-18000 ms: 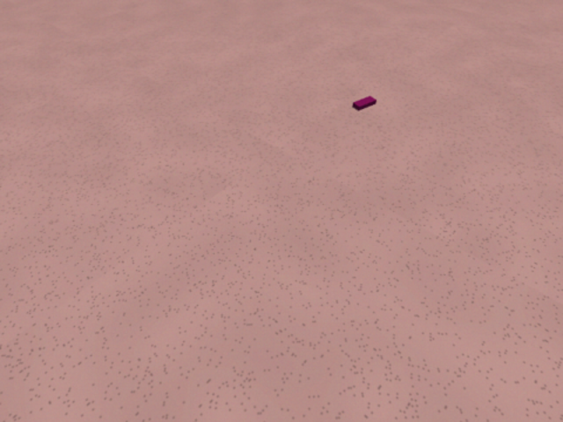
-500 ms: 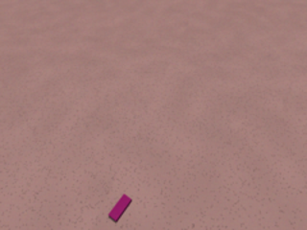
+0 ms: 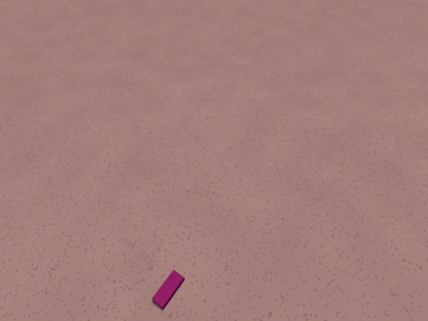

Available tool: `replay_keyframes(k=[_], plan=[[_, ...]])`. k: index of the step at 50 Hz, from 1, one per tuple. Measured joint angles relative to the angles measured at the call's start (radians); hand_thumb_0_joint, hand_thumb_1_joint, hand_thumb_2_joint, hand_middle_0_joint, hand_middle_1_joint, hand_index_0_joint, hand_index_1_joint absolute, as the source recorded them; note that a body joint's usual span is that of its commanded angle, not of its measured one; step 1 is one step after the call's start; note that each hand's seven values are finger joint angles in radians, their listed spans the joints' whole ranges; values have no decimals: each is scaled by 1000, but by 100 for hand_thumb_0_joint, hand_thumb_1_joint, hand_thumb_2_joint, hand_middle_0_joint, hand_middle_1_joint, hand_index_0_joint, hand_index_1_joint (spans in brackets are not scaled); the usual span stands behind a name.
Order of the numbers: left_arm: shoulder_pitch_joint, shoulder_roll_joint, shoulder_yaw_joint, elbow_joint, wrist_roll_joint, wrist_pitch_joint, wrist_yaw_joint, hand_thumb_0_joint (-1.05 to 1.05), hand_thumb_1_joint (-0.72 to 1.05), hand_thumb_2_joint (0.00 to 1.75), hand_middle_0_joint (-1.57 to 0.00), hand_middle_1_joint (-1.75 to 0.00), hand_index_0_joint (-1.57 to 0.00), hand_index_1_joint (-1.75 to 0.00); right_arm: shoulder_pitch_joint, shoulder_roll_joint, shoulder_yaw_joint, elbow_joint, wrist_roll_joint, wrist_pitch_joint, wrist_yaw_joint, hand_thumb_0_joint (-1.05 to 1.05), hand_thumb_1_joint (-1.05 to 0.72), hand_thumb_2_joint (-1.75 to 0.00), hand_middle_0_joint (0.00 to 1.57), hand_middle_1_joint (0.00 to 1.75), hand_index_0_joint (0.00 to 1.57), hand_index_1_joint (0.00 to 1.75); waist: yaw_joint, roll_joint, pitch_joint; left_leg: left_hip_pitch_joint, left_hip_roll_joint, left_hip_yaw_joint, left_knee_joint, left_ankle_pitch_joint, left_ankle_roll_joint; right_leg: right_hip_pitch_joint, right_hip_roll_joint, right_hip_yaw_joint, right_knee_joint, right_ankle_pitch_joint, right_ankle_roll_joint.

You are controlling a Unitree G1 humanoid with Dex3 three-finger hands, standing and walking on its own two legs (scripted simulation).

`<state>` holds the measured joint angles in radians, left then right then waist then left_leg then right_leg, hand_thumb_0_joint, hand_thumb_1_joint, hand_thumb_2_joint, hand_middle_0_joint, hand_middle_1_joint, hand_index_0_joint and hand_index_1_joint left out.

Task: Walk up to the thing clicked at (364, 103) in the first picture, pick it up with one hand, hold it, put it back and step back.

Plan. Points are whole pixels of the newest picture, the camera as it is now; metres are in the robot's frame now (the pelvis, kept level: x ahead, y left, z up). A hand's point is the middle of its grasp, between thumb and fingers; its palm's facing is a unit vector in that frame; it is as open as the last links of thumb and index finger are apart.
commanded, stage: stand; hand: left
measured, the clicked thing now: (168, 288) +0.42 +0.24 -0.77
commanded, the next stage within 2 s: rise first in 1.76 s
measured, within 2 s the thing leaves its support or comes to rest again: neither
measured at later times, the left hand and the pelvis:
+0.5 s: hand out of the picture +0.07 +0.25 -0.16, palm faces -0.03 -0.94 -0.34, open 7.4 cm; pelvis +0.00 +0.00 +0.00, yaw +0 degrees
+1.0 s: hand out of the picture +0.07 +0.25 -0.16, palm faces -0.03 -0.94 -0.34, open 7.4 cm; pelvis +0.00 +0.00 +0.00, yaw +0 degrees
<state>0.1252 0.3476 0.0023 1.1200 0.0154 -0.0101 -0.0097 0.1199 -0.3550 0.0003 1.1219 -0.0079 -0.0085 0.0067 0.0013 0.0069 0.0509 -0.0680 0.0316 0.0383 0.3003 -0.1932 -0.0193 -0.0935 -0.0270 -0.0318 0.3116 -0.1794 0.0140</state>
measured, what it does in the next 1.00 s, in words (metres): stands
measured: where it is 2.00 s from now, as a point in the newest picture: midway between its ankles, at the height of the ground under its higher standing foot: outside the picture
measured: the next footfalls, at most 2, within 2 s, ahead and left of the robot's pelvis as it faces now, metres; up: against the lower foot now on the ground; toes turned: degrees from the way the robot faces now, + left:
none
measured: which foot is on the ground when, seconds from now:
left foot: down 0.00-1.00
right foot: down 0.00-1.00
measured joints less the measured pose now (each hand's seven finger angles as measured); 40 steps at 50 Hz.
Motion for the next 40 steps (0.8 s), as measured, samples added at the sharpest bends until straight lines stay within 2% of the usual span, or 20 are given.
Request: replay_keyframes(k=[40], plan=[[0, 1, -3, -3, 0, -3, 2, 0, 90, 90, -20, -30, -21, -30, -1, 2, -2, 0, 1, 1, 1, 0, -90, -89, 20, 30, 21, 30, -2, -2, 0, -1, 2, 1, 3, -2, -1, 0, 2, 1, -1, 1, 0]])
